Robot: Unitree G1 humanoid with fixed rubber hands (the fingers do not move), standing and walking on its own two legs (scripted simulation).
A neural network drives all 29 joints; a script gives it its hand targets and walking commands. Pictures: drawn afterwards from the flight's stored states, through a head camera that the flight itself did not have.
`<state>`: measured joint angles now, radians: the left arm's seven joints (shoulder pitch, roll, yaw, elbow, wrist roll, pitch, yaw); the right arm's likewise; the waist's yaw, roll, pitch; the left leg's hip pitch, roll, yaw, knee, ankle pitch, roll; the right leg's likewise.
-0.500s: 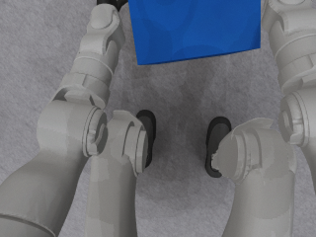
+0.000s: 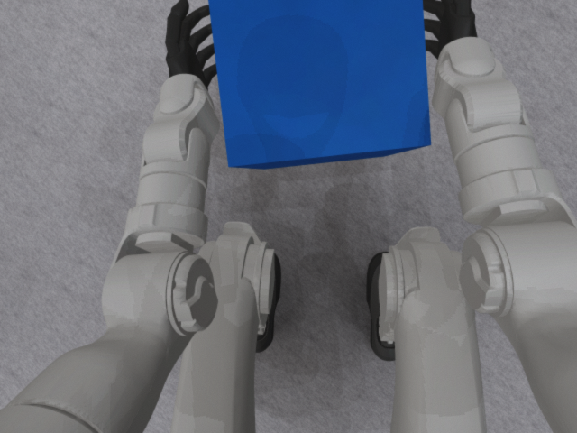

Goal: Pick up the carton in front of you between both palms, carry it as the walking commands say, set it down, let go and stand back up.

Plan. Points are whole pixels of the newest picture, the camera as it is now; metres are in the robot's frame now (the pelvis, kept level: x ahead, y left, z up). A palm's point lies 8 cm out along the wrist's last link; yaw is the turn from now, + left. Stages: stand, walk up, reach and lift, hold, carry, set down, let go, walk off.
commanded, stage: reach and lift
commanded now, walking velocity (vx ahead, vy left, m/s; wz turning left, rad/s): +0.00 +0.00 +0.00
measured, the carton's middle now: (318, 86) +0.51 +0.00 -0.18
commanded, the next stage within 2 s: none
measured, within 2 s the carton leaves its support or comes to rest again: neither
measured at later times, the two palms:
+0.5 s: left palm (96, 42) +0.48 +0.15 +0.08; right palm out of the picture +0.49 -0.15 +0.07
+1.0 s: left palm out of the picture +0.44 +0.15 +0.24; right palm out of the picture +0.44 -0.15 +0.23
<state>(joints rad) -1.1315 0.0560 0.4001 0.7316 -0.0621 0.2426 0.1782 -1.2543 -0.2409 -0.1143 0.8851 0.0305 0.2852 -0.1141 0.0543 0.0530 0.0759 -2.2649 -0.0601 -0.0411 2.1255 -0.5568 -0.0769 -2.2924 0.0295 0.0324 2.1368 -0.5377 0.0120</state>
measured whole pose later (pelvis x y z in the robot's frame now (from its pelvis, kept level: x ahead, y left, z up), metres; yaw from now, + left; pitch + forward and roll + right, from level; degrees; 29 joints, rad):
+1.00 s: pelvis +0.05 +0.00 +0.26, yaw -2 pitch +29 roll +0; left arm -0.59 -0.14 0.44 0.55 0.22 0.36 0.05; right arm -0.62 0.09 -0.37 0.61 -0.23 0.38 -0.03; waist 0.02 0.01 -0.24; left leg -1.29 -0.04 -0.06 1.25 -0.46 -0.03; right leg -1.31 0.03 0.05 1.25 -0.45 0.01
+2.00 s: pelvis +0.08 +0.01 +0.39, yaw -2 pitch -5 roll +0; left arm -0.37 -0.18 0.35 0.39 0.33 0.59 -0.02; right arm -0.35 0.18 -0.32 0.39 -0.32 0.62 0.01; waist 0.00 0.00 0.03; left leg -0.16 -0.02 -0.06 0.46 -0.22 -0.01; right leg -0.17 0.01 0.06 0.46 -0.21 0.01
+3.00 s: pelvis +0.09 +0.01 +0.40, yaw -2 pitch -9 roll +0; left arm -0.30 -0.16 0.25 0.25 0.29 0.75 -0.01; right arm -0.29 0.16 -0.23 0.24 -0.29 0.77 0.01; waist 0.00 0.00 0.05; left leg -0.04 -0.02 -0.07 0.38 -0.19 -0.01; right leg -0.05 0.01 0.06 0.38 -0.18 0.01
